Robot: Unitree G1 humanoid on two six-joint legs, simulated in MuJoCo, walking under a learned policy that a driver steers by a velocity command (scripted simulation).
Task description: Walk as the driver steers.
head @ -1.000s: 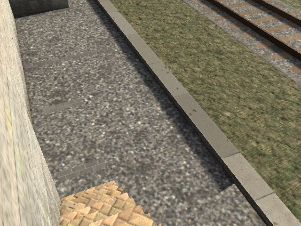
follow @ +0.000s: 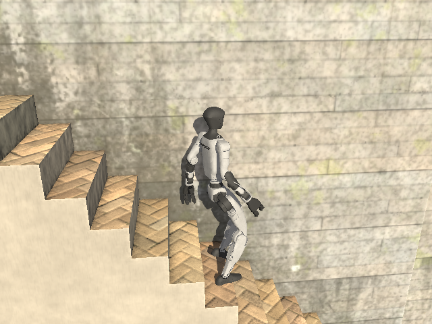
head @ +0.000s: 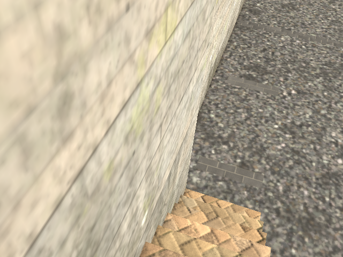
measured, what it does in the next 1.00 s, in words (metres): goes down, turning right: left foot, then right foot 0.21 m lower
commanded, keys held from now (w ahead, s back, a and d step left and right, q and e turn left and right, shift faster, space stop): e+shift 0.58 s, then q+shift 0.22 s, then w+q+shift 0.16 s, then q+shift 0.04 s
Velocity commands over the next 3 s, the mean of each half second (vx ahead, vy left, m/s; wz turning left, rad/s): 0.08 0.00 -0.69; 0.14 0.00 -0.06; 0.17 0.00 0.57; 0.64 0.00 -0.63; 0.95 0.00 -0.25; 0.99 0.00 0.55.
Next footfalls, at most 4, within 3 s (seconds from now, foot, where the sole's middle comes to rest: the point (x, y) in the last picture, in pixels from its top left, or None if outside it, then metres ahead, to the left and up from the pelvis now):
0.02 left None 0.10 0.10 -0.73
0.48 right None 0.19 -0.15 -0.94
1.04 left None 0.28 0.12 -0.94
1.52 right None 0.41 -0.15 -1.16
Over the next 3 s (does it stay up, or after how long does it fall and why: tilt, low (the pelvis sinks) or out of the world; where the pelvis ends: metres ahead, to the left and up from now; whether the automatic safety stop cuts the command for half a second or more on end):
stays up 1.26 -0.28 -1.17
